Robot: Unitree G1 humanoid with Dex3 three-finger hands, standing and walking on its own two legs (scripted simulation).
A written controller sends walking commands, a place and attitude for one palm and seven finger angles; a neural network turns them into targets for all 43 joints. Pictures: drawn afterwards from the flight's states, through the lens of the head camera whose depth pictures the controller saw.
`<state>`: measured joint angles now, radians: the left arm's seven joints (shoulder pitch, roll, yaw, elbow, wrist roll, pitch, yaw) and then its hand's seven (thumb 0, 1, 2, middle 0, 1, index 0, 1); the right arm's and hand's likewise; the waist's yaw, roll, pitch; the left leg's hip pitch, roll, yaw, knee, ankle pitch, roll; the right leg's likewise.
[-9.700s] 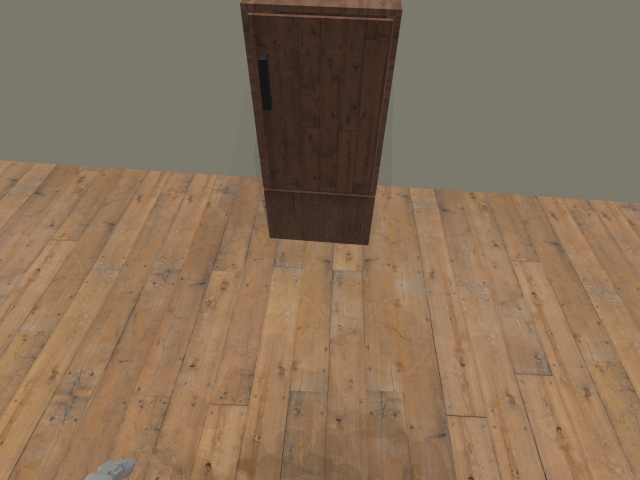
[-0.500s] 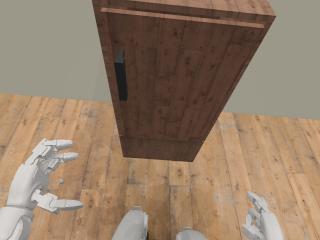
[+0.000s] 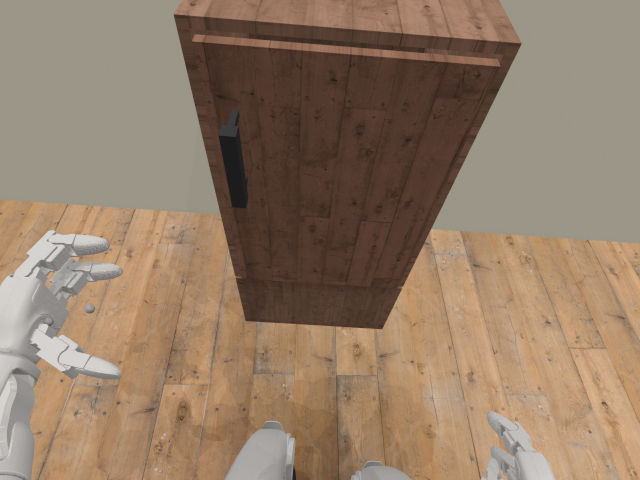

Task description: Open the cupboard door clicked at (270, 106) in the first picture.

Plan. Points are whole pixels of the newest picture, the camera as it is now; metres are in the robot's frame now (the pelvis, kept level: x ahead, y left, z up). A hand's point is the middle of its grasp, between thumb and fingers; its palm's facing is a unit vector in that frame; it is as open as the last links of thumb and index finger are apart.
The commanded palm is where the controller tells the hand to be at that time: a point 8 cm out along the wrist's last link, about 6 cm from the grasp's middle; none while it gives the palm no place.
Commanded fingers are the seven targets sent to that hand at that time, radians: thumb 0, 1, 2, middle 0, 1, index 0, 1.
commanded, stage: raise the hand with hooked fingers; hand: left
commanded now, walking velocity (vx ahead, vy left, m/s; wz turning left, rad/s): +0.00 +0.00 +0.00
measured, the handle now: (237, 160) +0.56 +0.16 +0.04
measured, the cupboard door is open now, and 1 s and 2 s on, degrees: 0 0 0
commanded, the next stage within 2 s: move the hooked fingers beside the handle in 0.44 s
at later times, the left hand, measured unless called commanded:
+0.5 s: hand (110, 304) +0.30 +0.27 +0.05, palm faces +0.02 -1.00 -0.04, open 14.0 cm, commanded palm +0.28 +0.31 +0.05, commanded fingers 0.00 -0.50 0.30 -0.30 -1.20 -0.30 -1.20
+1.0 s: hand (139, 255) +0.37 +0.25 +0.05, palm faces +0.00 -1.00 -0.03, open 14.0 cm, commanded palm +0.35 +0.30 +0.05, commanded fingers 0.00 -0.50 0.30 -0.30 -1.20 -0.30 -1.20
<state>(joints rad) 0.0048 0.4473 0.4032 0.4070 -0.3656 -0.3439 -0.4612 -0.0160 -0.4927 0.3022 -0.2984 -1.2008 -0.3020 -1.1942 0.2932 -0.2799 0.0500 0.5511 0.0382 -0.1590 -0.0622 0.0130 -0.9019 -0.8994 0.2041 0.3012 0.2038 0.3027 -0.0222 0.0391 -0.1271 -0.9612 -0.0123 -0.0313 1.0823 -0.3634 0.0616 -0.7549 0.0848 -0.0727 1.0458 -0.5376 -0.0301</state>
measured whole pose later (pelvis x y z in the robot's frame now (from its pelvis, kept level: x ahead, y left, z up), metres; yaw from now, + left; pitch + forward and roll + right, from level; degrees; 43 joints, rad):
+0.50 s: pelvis +0.01 +0.00 +0.00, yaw -1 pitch +15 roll -4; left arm 0.02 0.42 0.39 0.43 -0.37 -0.35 -0.48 -0.02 -0.49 0.30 -0.30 -1.20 -0.30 -1.20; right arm 0.28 -0.28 0.04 0.54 0.04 -0.16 -0.05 0.01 -0.90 -0.90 0.20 0.30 0.20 0.30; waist -0.02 0.04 -0.14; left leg -0.96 0.00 -0.02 1.09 -0.39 0.06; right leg -0.75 0.09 -0.06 1.04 -0.55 -0.03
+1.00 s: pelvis +0.01 +0.00 +0.00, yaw -1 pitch +17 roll -5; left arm -0.23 0.43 0.36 0.58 -0.28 -0.34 -0.40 -0.02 -0.49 0.30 -0.30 -1.20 -0.30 -1.20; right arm 0.29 -0.28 0.04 0.57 0.03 -0.11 -0.05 0.01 -0.90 -0.90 0.20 0.30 0.20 0.30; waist -0.05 0.03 -0.14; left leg -0.99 -0.01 -0.01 1.09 -0.39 0.07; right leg -0.79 0.09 -0.05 1.05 -0.55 -0.02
